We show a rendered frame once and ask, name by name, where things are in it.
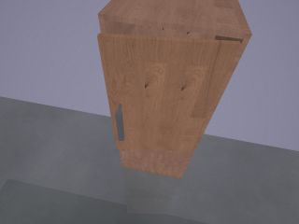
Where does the cupboard door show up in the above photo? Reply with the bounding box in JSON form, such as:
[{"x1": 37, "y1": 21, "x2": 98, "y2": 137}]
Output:
[{"x1": 97, "y1": 33, "x2": 241, "y2": 152}]

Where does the handle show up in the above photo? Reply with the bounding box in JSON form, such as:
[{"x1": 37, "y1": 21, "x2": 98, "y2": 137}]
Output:
[{"x1": 115, "y1": 104, "x2": 124, "y2": 141}]

